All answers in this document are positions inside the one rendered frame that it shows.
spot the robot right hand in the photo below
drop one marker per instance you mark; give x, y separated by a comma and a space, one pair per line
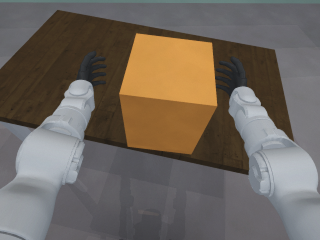
237, 75

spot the carton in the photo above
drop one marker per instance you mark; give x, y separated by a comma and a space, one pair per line
168, 94

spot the left robot upper arm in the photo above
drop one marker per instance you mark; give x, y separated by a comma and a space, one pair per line
49, 160

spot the table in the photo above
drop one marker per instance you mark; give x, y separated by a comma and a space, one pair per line
34, 80

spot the right robot forearm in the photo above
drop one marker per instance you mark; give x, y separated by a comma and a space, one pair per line
256, 128

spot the right robot upper arm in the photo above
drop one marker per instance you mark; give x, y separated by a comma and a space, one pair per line
287, 177

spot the robot left hand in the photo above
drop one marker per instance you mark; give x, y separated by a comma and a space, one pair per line
86, 69

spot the left robot forearm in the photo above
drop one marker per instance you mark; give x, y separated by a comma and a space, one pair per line
72, 115

